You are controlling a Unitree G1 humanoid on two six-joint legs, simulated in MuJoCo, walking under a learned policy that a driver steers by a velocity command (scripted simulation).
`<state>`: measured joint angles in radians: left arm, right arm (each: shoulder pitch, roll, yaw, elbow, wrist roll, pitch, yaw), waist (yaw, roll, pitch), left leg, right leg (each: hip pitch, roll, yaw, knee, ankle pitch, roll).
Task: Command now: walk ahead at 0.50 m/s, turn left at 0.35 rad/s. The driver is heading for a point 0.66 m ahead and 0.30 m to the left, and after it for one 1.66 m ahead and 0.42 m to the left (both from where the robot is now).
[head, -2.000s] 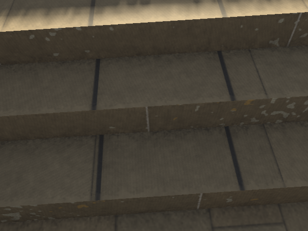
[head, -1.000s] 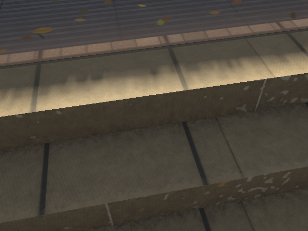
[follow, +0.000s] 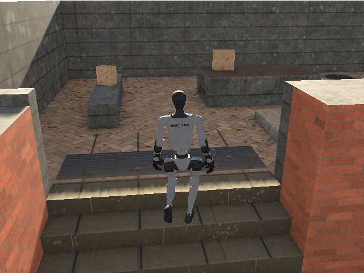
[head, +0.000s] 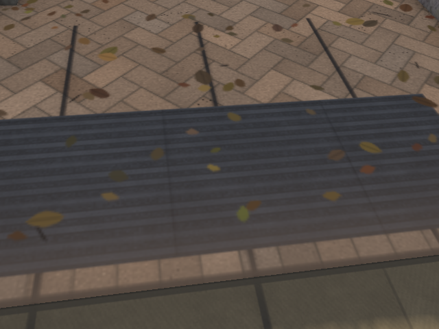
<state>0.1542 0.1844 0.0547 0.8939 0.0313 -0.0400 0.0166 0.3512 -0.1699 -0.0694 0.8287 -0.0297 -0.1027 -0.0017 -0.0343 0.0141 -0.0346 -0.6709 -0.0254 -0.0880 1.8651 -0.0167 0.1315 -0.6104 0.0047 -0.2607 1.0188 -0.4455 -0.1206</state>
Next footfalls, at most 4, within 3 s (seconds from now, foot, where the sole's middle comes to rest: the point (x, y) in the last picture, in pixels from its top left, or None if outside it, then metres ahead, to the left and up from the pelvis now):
0.38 left None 0.39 0.12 -0.52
0.94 right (181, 218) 0.76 0.09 -0.52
1.36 left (99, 239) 0.69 0.32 -0.52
1.70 right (182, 223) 0.74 0.09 -0.52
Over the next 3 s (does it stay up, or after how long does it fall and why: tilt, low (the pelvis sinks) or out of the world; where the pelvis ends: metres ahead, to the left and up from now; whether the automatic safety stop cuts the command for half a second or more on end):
stays up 0.68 0.13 0.25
